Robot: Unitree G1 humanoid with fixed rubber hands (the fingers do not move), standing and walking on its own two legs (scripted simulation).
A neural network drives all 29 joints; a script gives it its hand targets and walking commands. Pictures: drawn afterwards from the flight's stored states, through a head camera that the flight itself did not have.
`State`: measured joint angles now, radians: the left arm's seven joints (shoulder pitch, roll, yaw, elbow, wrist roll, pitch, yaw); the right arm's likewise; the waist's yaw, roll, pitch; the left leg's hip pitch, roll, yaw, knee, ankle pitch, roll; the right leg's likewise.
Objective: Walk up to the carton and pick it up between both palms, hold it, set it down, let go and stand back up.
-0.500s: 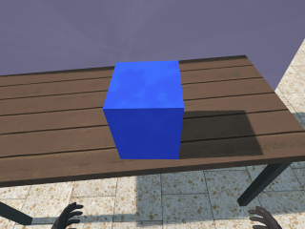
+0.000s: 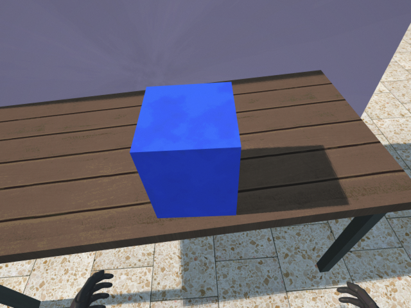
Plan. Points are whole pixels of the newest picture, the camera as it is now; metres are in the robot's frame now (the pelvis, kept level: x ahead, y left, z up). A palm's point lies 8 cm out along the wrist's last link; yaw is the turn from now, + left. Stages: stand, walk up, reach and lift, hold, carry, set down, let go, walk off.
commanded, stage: walk up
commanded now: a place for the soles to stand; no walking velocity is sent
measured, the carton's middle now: (192, 153) +0.47 +0.05 +0.03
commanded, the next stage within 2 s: reach and lift in 0.12 s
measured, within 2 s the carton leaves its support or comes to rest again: neither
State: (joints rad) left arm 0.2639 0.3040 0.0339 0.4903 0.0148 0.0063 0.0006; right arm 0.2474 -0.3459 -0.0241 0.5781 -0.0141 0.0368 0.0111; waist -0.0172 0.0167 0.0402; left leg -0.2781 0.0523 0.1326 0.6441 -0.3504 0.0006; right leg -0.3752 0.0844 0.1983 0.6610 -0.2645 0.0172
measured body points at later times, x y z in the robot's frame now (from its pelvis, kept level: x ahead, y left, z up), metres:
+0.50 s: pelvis +0.01 -0.01 +0.02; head +0.02 +0.01 +0.46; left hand +0.23 +0.25 -0.05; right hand +0.16 -0.25 -0.05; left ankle +0.00 +0.12 -0.72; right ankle +0.04 -0.11 -0.72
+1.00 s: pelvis +0.02 +0.02 +0.02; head +0.00 +0.03 +0.47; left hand +0.22 +0.27 -0.01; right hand +0.21 -0.20 -0.02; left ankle +0.00 +0.12 -0.72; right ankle +0.04 -0.10 -0.72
